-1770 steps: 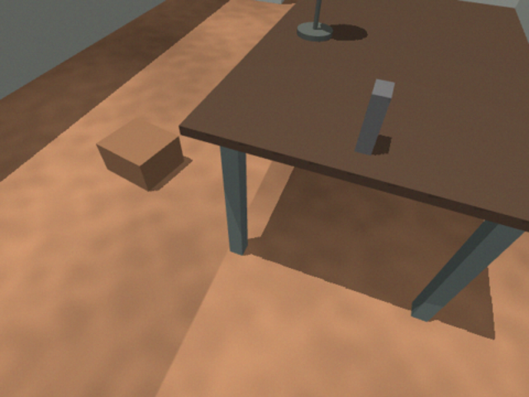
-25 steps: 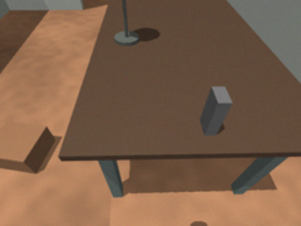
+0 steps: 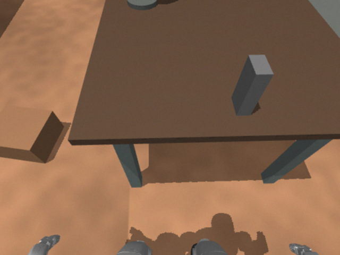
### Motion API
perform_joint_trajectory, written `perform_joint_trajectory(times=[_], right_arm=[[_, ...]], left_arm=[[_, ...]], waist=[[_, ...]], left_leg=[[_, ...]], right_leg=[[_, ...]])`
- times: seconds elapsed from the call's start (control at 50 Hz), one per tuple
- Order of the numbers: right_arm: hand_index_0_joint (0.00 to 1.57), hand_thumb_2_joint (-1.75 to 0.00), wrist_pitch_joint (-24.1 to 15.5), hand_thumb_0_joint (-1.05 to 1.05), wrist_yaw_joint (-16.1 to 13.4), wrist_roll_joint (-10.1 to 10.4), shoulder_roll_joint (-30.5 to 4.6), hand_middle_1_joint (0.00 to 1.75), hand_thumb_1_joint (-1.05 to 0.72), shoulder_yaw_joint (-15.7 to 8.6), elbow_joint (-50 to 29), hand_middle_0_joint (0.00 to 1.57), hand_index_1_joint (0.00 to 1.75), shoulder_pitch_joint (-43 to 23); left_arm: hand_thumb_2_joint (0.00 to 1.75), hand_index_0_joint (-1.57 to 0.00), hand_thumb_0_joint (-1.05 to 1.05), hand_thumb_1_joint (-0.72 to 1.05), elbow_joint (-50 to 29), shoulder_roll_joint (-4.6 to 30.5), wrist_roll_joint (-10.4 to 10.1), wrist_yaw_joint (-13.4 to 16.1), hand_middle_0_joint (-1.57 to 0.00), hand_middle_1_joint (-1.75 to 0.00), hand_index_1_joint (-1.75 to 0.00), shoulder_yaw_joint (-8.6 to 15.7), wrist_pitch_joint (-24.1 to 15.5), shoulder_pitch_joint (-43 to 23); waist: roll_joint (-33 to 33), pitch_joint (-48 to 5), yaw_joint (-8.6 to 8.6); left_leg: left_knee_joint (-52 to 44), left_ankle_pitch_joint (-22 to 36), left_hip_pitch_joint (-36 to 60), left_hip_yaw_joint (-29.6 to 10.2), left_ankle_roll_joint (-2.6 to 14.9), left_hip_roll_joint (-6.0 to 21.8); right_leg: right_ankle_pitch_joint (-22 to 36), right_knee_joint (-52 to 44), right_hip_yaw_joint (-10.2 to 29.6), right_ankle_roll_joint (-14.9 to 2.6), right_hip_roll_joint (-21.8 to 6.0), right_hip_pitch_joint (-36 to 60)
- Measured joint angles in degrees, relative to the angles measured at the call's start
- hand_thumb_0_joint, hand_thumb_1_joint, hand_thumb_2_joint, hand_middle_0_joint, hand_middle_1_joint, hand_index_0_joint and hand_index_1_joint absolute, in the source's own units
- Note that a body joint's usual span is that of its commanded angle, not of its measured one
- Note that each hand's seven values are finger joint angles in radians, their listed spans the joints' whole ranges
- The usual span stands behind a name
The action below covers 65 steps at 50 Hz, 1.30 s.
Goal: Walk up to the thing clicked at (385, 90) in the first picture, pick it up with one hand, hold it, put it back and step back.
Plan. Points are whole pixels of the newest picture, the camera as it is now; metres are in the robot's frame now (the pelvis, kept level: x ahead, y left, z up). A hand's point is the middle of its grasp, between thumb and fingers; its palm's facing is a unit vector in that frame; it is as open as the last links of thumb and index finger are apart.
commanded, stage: step back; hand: right
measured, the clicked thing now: (249, 87) +0.52 -0.22 +0.05
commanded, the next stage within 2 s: none
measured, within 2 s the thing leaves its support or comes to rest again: neither
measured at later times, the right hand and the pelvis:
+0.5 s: hand out of the picture -0.02 -0.24 -0.15, palm faces +0.07 +0.91 -0.40, open 7.4 cm; pelvis -0.09 +0.03 -0.01, yaw -5 degrees
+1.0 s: hand out of the picture -0.15 -0.23 -0.13, palm faces -0.04 +0.90 -0.44, open 7.4 cm; pelvis -0.23 +0.04 +0.00, yaw -1 degrees
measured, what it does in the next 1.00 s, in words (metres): walks backwards: left foot, then right foot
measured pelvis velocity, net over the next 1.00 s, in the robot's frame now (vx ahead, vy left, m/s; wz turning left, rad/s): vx -0.23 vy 0.04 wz -0.01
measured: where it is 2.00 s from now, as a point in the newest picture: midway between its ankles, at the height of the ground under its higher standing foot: outside the picture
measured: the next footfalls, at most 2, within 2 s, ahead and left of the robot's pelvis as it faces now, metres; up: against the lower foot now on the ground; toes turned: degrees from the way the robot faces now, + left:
left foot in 0.08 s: -0.03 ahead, +0.13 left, +0.00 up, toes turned -1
right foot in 0.50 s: -0.07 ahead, -0.08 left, +0.00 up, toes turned -1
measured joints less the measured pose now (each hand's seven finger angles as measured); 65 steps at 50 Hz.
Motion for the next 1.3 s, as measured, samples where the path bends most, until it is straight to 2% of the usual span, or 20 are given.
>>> perform_joint_trajectory(times=[0.04, 0.08, 0.12, 0.16, 0.2, 0.28, 0.42, 0.5, 0.56, 0.62, 0.7, 0.78, 0.84, 0.9, 0.94, 1.0, 1.04, 1.1, 1.22, 1.3], right_arm=[[0.20, -0.89, -0.5, 0.00, 0.0, 0.0, 0.2, 0.30, -0.90, 0.1, -0.6, 0.20, 0.30, 1.5], [0.20, -0.89, -1.1, 0.00, -0.1, -0.6, 0.4, 0.30, -0.90, 0.3, -1.1, 0.20, 0.30, 3.0], [0.20, -0.89, -1.6, 0.00, -0.6, -1.7, 2.0, 0.30, -0.90, 0.1, -0.6, 0.20, 0.30, 3.6], [0.21, -0.89, -1.4, 0.00, -0.4, -2.4, 3.3, 0.30, -0.90, 0.7, -0.6, 0.20, 0.30, 4.5], [0.21, -0.89, -1.3, 0.00, -0.5, -2.5, 4.2, 0.30, -0.90, 1.0, -0.9, 0.20, 0.30, 5.9], [0.21, -0.89, -1.2, 0.00, -1.5, -2.4, 4.6, 0.30, -0.90, 1.2, -1.5, 0.20, 0.30, 6.8], [0.21, -0.89, -2.0, 0.00, -2.3, -1.6, 3.8, 0.30, -0.90, 0.7, -4.9, 0.20, 0.30, 4.5], [0.21, -0.89, -1.7, 0.00, -2.0, -1.2, 3.1, 0.30, -0.90, 0.9, -6.2, 0.20, 0.30, 3.1], [0.21, -0.89, -0.9, 0.00, -1.9, -0.4, 2.1, 0.30, -0.90, 0.8, -5.6, 0.20, 0.30, 2.0], [0.21, -0.89, -0.2, 0.00, -2.1, -0.1, 2.9, 0.30, -0.90, 1.3, -5.2, 0.20, 0.30, 1.7], [0.21, -0.89, -1.0, 0.00, -2.2, 0.1, 2.1, 0.30, -0.90, 1.8, -6.1, 0.20, 0.30, 2.4], [0.21, -0.89, -1.5, 0.00, -2.8, -0.2, 0.4, 0.30, -0.90, 1.8, -6.4, 0.20, 0.30, 3.2], [0.21, -0.89, -1.6, 0.00, -2.8, -0.7, 0.1, 0.30, -0.90, 1.5, -6.2, 0.20, 0.30, 3.8], [0.21, -0.89, -2.1, 0.00, -2.3, -1.2, 0.5, 0.30, -0.90, 1.1, -6.0, 0.20, 0.30, 4.7], [0.21, -0.89, -2.1, 0.00, -1.9, -1.9, 2.2, 0.30, -0.90, 1.1, -5.3, 0.20, 0.30, 4.8], [0.21, -0.89, -2.0, 0.00, -1.0, -2.7, 2.9, 0.30, -0.90, 1.6, -5.2, 0.20, 0.30, 5.9], [0.21, -0.89, -2.0, 0.00, -1.1, -3.1, 3.4, 0.30, -0.90, 1.9, -5.0, 0.20, 0.30, 6.4], [0.21, -0.89, -2.1, 0.00, -1.4, -3.0, 3.9, 0.30, -0.90, 1.8, -5.4, 0.20, 0.30, 6.1], [0.21, -0.89, -2.6, 0.00, -1.5, -2.4, 3.3, 0.30, -0.90, 1.4, -8.6, 0.20, 0.30, 2.6], [0.21, -0.89, -2.0, 0.00, -1.3, -2.4, 1.7, 0.30, -0.90, 1.2, -10.2, 0.20, 0.30, 0.2]], left_arm=[[0.90, -0.21, 0.01, 0.90, -1.3, 0.5, 0.2, 0.1, -0.21, -0.30, -0.30, 0.0, 0.2, -0.5], [0.90, -0.21, 0.01, 0.90, -2.8, 1.0, -0.2, 0.2, -0.21, -0.30, -0.30, 0.1, 0.5, -1.2], [0.90, -0.21, 0.01, 0.90, -3.7, 2.1, -1.0, 0.4, -0.21, -0.30, -0.30, 0.5, 1.1, -2.8], [0.90, -0.21, 0.01, 0.90, -4.1, 2.3, -1.2, 1.1, -0.21, -0.30, -0.30, 0.9, 1.6, -2.9], [0.90, -0.20, 0.01, 0.90, -3.5, 1.9, -0.9, 1.5, -0.21, -0.30, -0.30, 0.9, 2.0, -2.3], [0.90, -0.20, 0.01, 0.90, -4.0, 1.1, -1.3, 1.1, -0.21, -0.30, -0.30, 0.8, 1.9, -0.7], [0.90, -0.20, 0.01, 0.90, -4.7, 0.6, -0.7, 0.4, -0.21, -0.30, -0.30, 1.2, 1.6, 2.5], [0.90, -0.20, 0.01, 0.90, -4.5, 0.4, -0.3, 0.1, -0.21, -0.30, -0.30, 1.6, 0.9, 3.7], [0.90, -0.20, 0.01, 0.90, -4.0, -1.4, 0.0, -0.2, -0.21, -0.30, -0.30, 1.4, 0.5, 3.6], [0.90, -0.21, 0.01, 0.90, -5.5, -1.2, -0.2, -0.6, -0.21, -0.30, -0.30, 1.2, 0.1, 4.4], [0.90, -0.21, 0.01, 0.90, -7.3, -1.7, -0.3, -0.2, -0.21, -0.30, -0.30, 1.3, 0.3, 4.0], [0.90, -0.21, 0.01, 0.90, -9.7, -2.3, 0.0, 0.1, -0.21, -0.30, -0.30, 1.1, 0.2, 2.9], [0.90, -0.21, 0.01, 0.90, -11.2, -2.2, 0.2, 0.1, -0.21, -0.30, -0.30, 0.9, 0.4, 2.2], [0.90, -0.21, 0.01, 0.90, -11.7, -1.2, -0.1, -0.1, -0.21, -0.30, -0.30, 0.8, 1.1, 1.6], [0.90, -0.21, 0.01, 0.90, -10.8, 0.0, -0.3, -0.2, -0.21, -0.30, -0.30, 1.2, 1.8, 1.6], [0.90, -0.21, 0.01, 0.90, -8.4, 0.1, -0.2, -0.1, -0.21, -0.30, -0.30, 2.0, 2.8, 3.2], [0.90, -0.21, 0.01, 0.90, -7.4, 0.6, -0.6, -0.3, -0.21, -0.30, -0.30, 2.5, 2.9, 4.5], [0.90, -0.21, 0.01, 0.90, -6.9, 1.7, -0.9, -0.6, -0.21, -0.30, -0.30, 3.3, 2.5, 6.6], [0.90, -0.20, 0.01, 0.90, -5.3, 3.0, -0.4, -0.6, -0.20, -0.30, -0.30, 3.7, 2.3, 9.3], [0.90, -0.20, 0.01, 0.90, -3.9, 2.6, -0.6, -1.0, -0.20, -0.30, -0.30, 2.8, 1.9, 9.6]], waist=[[-0.6, -0.5, -0.28], [-0.9, -0.8, -0.89], [-3.8, 0.9, -0.56], [-4.7, 1.7, -0.21], [-3.9, 1.1, -1.50], [-3.3, 0.6, -1.47], [-1.9, 1.7, -0.88], [-0.8, 1.2, -0.12], [3.6, 1.4, -1.08], [1.5, 0.1, 0.81], [0.5, -0.9, 1.33], [1.4, -0.6, 1.23], [1.3, 0.3, 0.87], [0.0, 0.8, 0.27], [-3.5, 1.5, 1.04], [-2.4, 0.0, -0.06], [-2.0, -1.1, -0.11], [-2.7, -2.2, 1.02], [-3.0, -0.8, 2.22], [-1.6, -0.2, 2.65]], left_leg=[[-2.6, 1.1, 1.9, 0.0, -0.09, 0.5], [-11.8, 6.2, 5.8, 0.2, -0.63, 1.6], [-14.5, 4.9, 7.4, 1.5, -1.17, 0.1], [-14.4, 5.9, 7.4, 2.3, -0.68, 0.3], [-15.8, 7.5, 7.3, 1.4, -0.37, 1.3], [-20.5, 11.2, 7.8, 2.2, -0.02, 1.8], [-19.4, 12.3, 6.1, 5.2, 0.36, 2.2], [-14.8, 10.8, 3.8, 6.9, -0.34, 3.0], [-11.9, 11.2, 2.6, 3.4, -1.00, 5.0], [0.8, 0.2, -0.6, -0.8, -1.84, 0.1], [10.7, -0.5, -2.7, -5.1, -2.53, -2.9], [6.0, 0.5, -0.7, -5.5, -3.59, -1.6], [-3.8, 1.2, 2.4, -3.0, -3.81, 0.2], [-15.2, 8.2, 6.2, -0.6, -2.69, 1.3], [-16.1, 10.9, 6.6, 1.3, -1.79, -0.3], [-15.8, 11.8, 5.2, 0.2, -1.16, 1.9], [-18.1, 13.9, 5.0, -0.4, -1.40, 3.4], [-21.3, 17.1, 3.9, 0.3, -1.94, 4.5], [-21.3, 20.4, 0.0, 2.0, -2.64, 6.4], [-18.3, 21.4, -3.6, 2.9, -3.98, 8.0]], right_leg=[[0.6, 0.5, 0.1, 0.78, -0.4, -1.8], [0.5, 2.3, -0.2, 1.87, -0.7, -3.9], [-2.5, 6.2, 2.3, 0.31, -1.4, -5.7], [-11.5, 12.5, 6.1, -1.18, 2.8, -6.9], [-15.9, 19.3, 7.2, -1.58, 7.3, -7.6], [-13.6, 27.2, 7.2, -1.78, 10.7, -7.7], [-13.2, 17.0, 4.7, -0.36, 8.2, -0.2], [-8.7, 3.9, 1.9, -1.58, 5.8, 5.4], [-5.8, 1.2, -0.8, -2.91, 8.1, 7.1], [-4.6, 1.1, 0.9, -3.76, 6.5, 5.7], [-1.0, -2.3, 0.9, -3.59, 4.9, 4.3], [1.3, -2.8, -0.5, -3.30, 4.6, 1.9], [2.1, -1.5, -2.0, -2.89, 4.1, 0.1], [2.0, 1.7, -3.3, -2.09, 3.1, -2.3], [-0.8, 4.6, -0.9, -1.87, 2.2, -3.6], [-14.2, 19.1, 2.7, -1.60, 7.9, -7.1], [-14.9, 28.6, 5.0, -1.58, 10.6, -8.1], [-12.5, 35.8, 7.8, -0.85, 11.4, -7.3], [-14.3, 25.2, 7.6, 1.74, 7.3, 1.0], [-13.4, 7.1, 3.1, 0.83, 3.7, 7.7]])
